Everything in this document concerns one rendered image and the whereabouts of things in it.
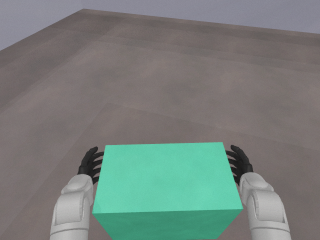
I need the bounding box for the carton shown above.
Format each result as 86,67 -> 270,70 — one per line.
92,142 -> 243,240

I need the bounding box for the right robot forearm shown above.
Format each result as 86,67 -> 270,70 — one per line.
239,172 -> 292,240

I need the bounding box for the left robot forearm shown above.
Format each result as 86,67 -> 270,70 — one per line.
50,174 -> 94,240

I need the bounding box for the right robot hand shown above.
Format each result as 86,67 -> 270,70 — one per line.
225,145 -> 254,187

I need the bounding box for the left robot hand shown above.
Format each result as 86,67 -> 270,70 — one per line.
77,146 -> 104,185

